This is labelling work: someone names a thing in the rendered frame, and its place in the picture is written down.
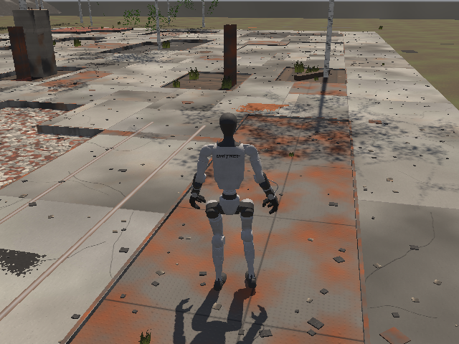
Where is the right robot forearm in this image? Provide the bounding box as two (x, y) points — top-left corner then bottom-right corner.
(259, 172), (275, 200)

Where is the left robot forearm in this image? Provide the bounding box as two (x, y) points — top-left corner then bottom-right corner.
(191, 173), (202, 198)

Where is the left robot hand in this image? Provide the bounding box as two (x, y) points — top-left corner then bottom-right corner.
(189, 195), (206, 209)

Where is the robot left upper arm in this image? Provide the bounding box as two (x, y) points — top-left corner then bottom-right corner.
(195, 144), (214, 183)

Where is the right robot hand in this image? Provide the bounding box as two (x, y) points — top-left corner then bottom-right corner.
(262, 196), (279, 214)

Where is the robot right thigh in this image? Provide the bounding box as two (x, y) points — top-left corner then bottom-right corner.
(240, 199), (254, 242)

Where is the robot right upper arm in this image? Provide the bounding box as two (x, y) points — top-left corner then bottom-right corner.
(243, 144), (265, 183)

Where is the robot right foot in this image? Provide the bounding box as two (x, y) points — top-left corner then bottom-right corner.
(245, 271), (257, 288)

